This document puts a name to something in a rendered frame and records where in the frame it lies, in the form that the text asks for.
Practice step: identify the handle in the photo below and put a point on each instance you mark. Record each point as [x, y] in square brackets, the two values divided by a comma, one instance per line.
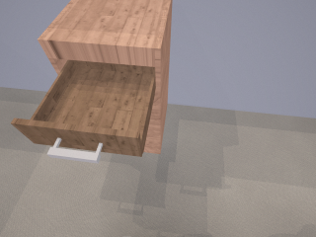
[74, 155]

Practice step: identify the drawer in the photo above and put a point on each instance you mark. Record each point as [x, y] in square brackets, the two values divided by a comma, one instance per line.
[95, 102]

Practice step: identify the cabinet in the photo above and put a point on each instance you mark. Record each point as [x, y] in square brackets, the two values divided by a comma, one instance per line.
[128, 32]

